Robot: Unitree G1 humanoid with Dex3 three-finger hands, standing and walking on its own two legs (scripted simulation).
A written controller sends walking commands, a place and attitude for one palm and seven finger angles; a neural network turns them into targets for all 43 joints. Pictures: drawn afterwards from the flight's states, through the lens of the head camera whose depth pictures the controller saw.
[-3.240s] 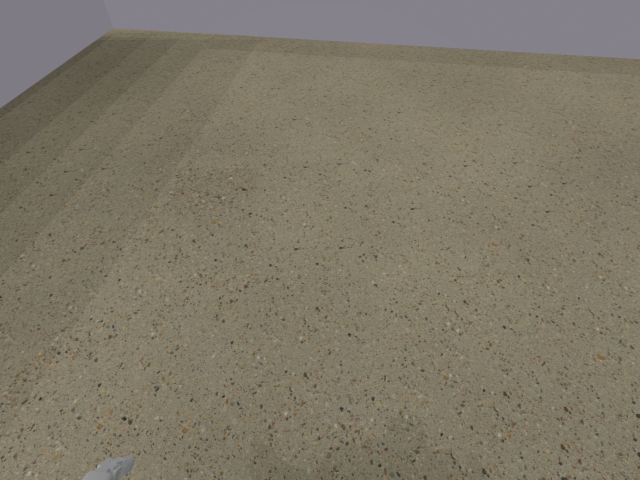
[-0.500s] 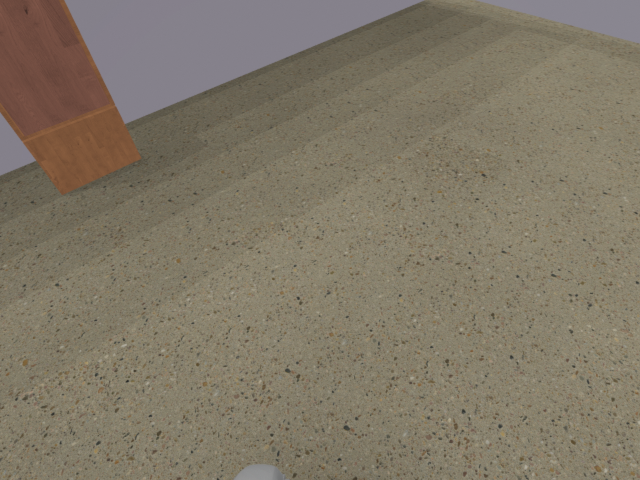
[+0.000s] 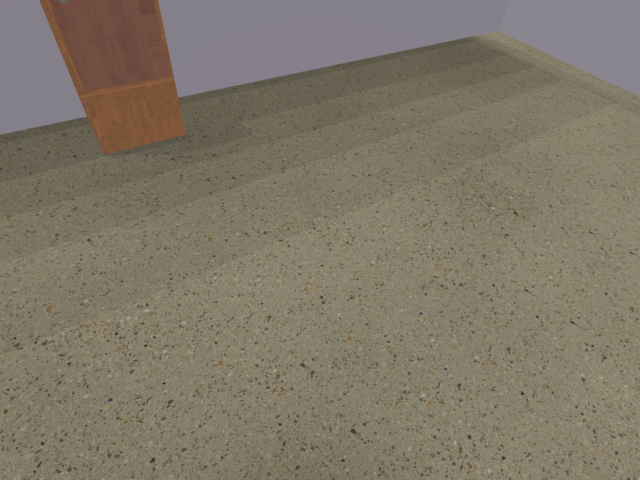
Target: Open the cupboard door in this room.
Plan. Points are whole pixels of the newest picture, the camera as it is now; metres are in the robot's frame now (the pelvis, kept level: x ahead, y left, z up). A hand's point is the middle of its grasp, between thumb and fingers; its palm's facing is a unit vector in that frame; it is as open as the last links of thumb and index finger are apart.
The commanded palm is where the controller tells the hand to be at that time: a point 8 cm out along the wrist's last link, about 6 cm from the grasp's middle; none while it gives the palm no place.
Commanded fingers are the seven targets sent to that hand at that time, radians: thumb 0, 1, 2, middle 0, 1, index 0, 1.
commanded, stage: stand and wait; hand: left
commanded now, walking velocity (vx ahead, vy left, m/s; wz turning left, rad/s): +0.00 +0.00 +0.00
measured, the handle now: out of the picture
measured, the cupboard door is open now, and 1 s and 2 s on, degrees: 0 0 0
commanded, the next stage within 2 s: turn or walk to find it in 0.78 s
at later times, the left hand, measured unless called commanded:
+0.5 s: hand out of the picture -0.03 +0.12 -0.18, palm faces +0.04 -0.98 -0.19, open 7.3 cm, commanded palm none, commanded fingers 0.00 0.90 0.90 -0.20 -0.30 -0.20 -0.30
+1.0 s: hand out of the picture -0.06 +0.11 -0.19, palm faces +0.12 -0.98 -0.16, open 7.4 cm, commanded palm none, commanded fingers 0.00 0.90 0.90 -0.20 -0.30 -0.20 -0.30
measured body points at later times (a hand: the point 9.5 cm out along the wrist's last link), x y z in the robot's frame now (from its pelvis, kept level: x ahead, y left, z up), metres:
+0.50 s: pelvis -0.03 -0.05 +0.00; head -0.04 -0.06 +0.45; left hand -0.03 +0.17 -0.16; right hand -0.08 -0.26 -0.17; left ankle +0.00 +0.08 -0.74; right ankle -0.03 -0.14 -0.74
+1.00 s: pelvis -0.03 -0.04 -0.01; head -0.03 -0.04 +0.44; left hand -0.07 +0.16 -0.17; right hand -0.04 -0.24 -0.17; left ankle +0.00 +0.08 -0.74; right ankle -0.03 -0.14 -0.74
